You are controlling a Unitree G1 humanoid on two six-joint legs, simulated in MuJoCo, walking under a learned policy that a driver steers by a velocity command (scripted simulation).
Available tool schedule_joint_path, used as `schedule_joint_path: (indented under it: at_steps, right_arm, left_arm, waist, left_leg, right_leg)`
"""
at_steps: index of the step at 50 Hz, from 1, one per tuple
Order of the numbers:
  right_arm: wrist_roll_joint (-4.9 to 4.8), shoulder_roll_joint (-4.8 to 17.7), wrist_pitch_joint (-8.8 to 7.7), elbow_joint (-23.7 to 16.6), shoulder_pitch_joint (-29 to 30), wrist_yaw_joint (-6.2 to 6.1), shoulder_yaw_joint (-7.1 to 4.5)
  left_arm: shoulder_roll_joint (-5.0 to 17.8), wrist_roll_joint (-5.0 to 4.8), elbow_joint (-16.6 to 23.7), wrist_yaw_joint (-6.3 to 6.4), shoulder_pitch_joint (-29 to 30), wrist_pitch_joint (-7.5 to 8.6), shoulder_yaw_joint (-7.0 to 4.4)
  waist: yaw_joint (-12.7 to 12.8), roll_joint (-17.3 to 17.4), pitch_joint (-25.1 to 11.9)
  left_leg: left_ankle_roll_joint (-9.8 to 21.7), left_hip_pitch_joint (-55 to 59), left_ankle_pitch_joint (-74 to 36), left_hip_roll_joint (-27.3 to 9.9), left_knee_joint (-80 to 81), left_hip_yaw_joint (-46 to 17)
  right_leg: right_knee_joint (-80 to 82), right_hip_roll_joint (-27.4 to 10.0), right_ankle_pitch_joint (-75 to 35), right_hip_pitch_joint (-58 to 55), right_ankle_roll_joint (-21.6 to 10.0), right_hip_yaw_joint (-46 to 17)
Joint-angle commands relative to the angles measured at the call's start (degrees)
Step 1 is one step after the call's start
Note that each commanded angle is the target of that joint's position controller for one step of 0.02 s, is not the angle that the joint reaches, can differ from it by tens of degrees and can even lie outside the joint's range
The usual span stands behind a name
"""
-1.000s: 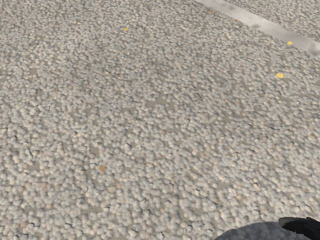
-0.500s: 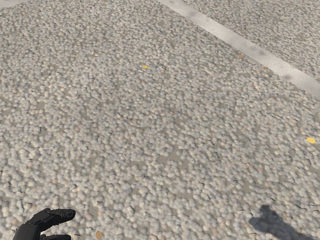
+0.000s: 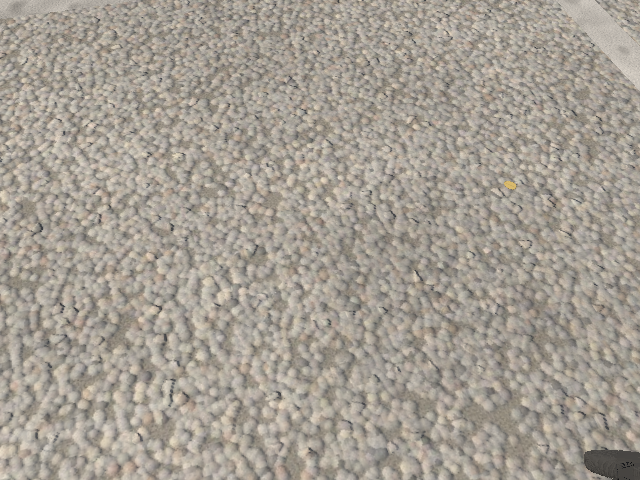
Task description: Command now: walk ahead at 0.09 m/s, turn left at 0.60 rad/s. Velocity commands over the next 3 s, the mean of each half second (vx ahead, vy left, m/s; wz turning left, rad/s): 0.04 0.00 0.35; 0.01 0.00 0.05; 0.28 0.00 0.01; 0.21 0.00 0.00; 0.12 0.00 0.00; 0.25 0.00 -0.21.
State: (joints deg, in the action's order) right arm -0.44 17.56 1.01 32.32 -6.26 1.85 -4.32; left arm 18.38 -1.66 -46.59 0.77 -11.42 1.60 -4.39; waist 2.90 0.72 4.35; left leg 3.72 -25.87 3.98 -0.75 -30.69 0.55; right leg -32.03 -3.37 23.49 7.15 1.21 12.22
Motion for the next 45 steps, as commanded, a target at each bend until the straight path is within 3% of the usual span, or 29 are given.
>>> schedule_joint_path:
  at_steps: [1, 2, 3, 4, 5, 8, 11, 15, 18, 19, 20, 21, 22, 23, 25, 27, 30, 34, 45]
  right_arm:
    - [1.64, 18.1, -0.54, -3.2, -11.5, -1.92, -5.05]
    - [1.07, 12.9, -1.00, -3.7, -10.9, -1.39, -3.91]
    - [0.55, 11.1, -1.49, -3.6, -7.6, -1.24, -3.18]
    - [-0.36, 9.6, -1.47, -3.1, -5.5, -1.36, -2.87]
    - [-0.69, 9.0, -1.04, -3.3, -3.4, -1.71, -2.62]
    - [1.09, 8.5, -0.58, -3.6, -0.6, -2.52, -2.21]
    - [0.98, 8.4, -0.46, -2.3, -1.1, -3.10, -2.09]
    - [1.32, 7.6, 0.02, -0.8, -1.3, -2.86, -1.45]
    - [0.86, 5.4, 0.29, 0.4, -0.3, -2.54, -0.24]
    - [0.92, 3.7, 0.14, 1.6, -2.6, -2.51, 0.41]
    - [1.59, 2.0, -0.12, 2.2, -5.1, -2.59, 0.88]
    - [1.34, 1.8, -0.40, 2.0, -7.7, -2.54, 0.63]
    - [2.01, 4.0, -0.53, 2.2, -5.2, -2.84, 0.29]
    - [1.90, 4.7, -0.41, 2.5, -2.9, -2.92, -0.12]
    - [2.29, 3.6, 0.45, 3.0, -1.3, -3.12, 0.05]
    - [1.84, 2.9, 0.64, 4.1, -2.5, -2.86, 0.24]
    - [1.63, 2.7, 0.02, 5.7, -2.7, -2.91, 0.13]
    - [1.33, 2.4, -0.54, 7.6, -3.3, -3.10, 0.09]
    - [0.91, 3.0, -0.10, 13.0, -4.0, -4.12, -0.10]
  left_arm:
    - [2.6, 3.75, 6.7, -0.54, -3.0, 0.73, 0.69]
    - [6.8, 2.32, 5.5, -1.01, -0.1, 0.54, -0.21]
    - [7.6, 1.01, 6.4, -1.06, 2.4, 0.22, -0.39]
    - [6.8, 1.48, 5.8, -0.51, 2.7, -0.12, -0.39]
    - [7.2, 2.13, 5.9, 0.15, 3.4, -0.57, -0.57]
    - [5.6, 1.90, 4.7, 0.23, 0.4, -1.58, -0.20]
    - [3.6, 1.92, 5.0, 0.51, 1.4, -2.00, 0.62]
    - [3.8, 1.66, 5.9, 0.20, 3.4, -2.14, 0.66]
    - [2.3, 1.99, 5.4, -0.68, 1.2, -1.45, 0.88]
    - [2.4, 2.83, 5.5, -0.95, 0.8, -1.19, 1.01]
    - [6.1, 4.00, 6.1, -0.85, 0.1, -0.99, 0.54]
    - [8.0, 4.36, 5.8, -0.77, 3.6, -1.04, 0.36]
    - [4.8, 4.12, 6.8, -0.76, 6.9, -0.70, 1.11]
    - [3.2, 3.80, 6.8, -0.77, 7.5, -0.35, 1.61]
    - [4.2, 3.00, 5.7, -0.77, 5.0, 0.37, 1.51]
    - [3.4, 3.01, 5.0, -0.59, 3.4, 0.57, 1.97]
    - [3.2, 2.68, 4.8, -0.35, 1.9, 0.52, 2.16]
    - [2.9, 2.42, 4.4, -0.21, 0.8, 0.43, 2.33]
    - [2.4, 2.21, 1.5, -0.75, 0.3, 0.20, 2.75]
  waist:
    - [-3.0, 17.4, -21.0]
    - [-6.6, 8.3, -24.5]
    - [-5.4, 6.0, -18.6]
    - [-4.0, 2.2, -14.7]
    - [-3.1, 2.3, -12.2]
    - [-1.0, 5.4, -12.7]
    - [-2.1, 6.0, -13.4]
    - [-3.8, 7.7, -11.7]
    - [-1.7, 7.0, -10.1]
    - [-1.6, 5.3, -9.5]
    - [-3.3, -1.9, -9.3]
    - [-7.4, -12.3, -7.3]
    - [-6.1, -12.4, -6.1]
    - [-5.5, -10.6, -5.4]
    - [-3.9, -10.1, -5.0]
    - [-3.9, -8.3, -3.9]
    - [-2.8, -3.5, -3.7]
    - [-2.1, -0.2, -6.0]
    - [-2.4, -0.2, -6.0]
  left_leg:
    - [20.9, 37.9, -35.3, -21.6, 5.8, -36.5]
    - [20.2, 35.2, -27.2, -19.9, 8.0, -34.3]
    - [17.0, 30.0, -22.7, -17.2, 8.4, -27.9]
    - [13.2, 25.0, -16.2, -13.6, 9.2, -23.7]
    - [11.4, 20.0, -12.3, -11.7, 10.2, -21.8]
    - [11.0, 11.8, -14.8, -9.0, 11.2, -17.4]
    - [10.5, 10.3, -10.4, -8.1, 10.8, -16.3]
    - [9.8, 8.8, 1.0, -8.6, 10.7, -19.1]
    - [6.9, 6.6, 6.3, -7.2, 8.0, -19.5]
    - [4.0, 5.1, 8.9, -5.0, 6.7, -18.4]
    - [0.2, 2.7, 14.7, -0.5, -0.2, -14.3]
    - [-2.5, 3.9, 19.5, 4.2, -1.8, -7.6]
    - [-4.0, 9.5, 16.8, 1.9, -1.4, -7.1]
    - [-3.9, 11.6, 12.0, 1.8, 0.6, -7.3]
    - [-3.8, 14.3, 7.1, 1.3, 2.5, -8.2]
    - [-2.9, 15.0, 6.3, 0.7, 3.6, -8.9]
    - [-2.4, 13.2, 4.8, 0.4, 4.4, -9.5]
    - [-2.7, 14.3, -1.2, -0.1, 4.1, -10.1]
    - [-2.6, 17.6, -6.5, -0.7, 3.9, -10.5]
  right_leg:
    - [-39.5, 6.2, 17.8, 28.6, 2.2, -7.2]
    - [-43.5, 3.9, 14.9, 29.2, 1.9, -17.0]
    - [-42.5, 2.3, 10.5, 30.8, 1.2, -16.9]
    - [-38.4, 0.7, 6.8, 30.7, 1.2, -16.8]
    - [-34.3, 0.1, 3.9, 29.1, 1.6, -16.8]
    - [-28.7, 1.6, 0.0, 20.9, 3.2, -14.5]
    - [-20.6, 1.4, -2.4, 17.3, 3.8, -14.4]
    - [-13.1, 1.5, -3.8, 13.8, 3.0, -14.3]
    - [1.0, 2.4, -10.4, 6.2, 0.7, -12.5]
    - [6.9, 1.2, -15.1, 2.4, -0.7, -13.7]
    - [10.6, -7.1, -20.8, 0.3, -3.5, -22.2]
    - [12.8, -13.0, -19.9, 7.0, -9.7, -28.4]
    - [15.0, -12.4, -12.2, 12.5, -10.9, -29.3]
    - [14.5, -8.6, -6.9, 12.6, -8.3, -26.0]
    - [13.9, -5.4, -2.8, 12.6, -4.8, -22.5]
    - [13.5, -3.7, -1.2, 13.0, -3.6, -20.3]
    - [11.0, -2.2, -4.5, 10.1, -3.3, -18.1]
    - [8.5, -1.2, -11.2, 7.2, -3.5, -16.5]
    - [8.5, 0.2, -16.4, 6.0, -3.0, -14.9]
